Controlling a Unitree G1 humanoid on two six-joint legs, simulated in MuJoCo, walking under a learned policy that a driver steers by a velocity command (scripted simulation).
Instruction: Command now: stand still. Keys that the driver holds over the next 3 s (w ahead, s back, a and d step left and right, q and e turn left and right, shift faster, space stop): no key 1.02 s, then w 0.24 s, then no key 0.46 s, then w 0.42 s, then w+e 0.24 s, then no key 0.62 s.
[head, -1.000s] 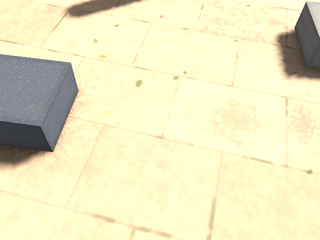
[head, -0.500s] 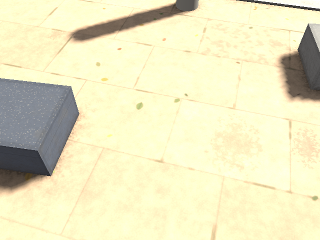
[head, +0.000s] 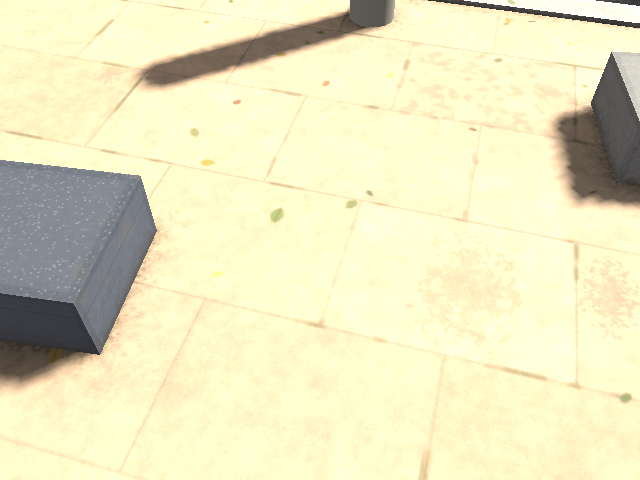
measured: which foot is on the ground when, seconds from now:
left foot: down 0.00-1.00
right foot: down 0.00-1.00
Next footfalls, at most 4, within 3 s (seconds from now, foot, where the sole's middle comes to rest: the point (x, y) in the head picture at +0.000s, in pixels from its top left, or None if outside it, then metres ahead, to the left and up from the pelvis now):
1.62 right None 0.24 -0.09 -0.77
1.96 left None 0.20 0.14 -0.77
2.46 right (403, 466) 0.54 -0.14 -0.77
2.90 left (298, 424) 0.63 0.08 -0.77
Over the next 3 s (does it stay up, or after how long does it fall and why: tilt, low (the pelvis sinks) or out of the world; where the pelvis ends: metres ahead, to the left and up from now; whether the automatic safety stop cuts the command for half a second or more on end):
stays up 0.53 -0.04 0.00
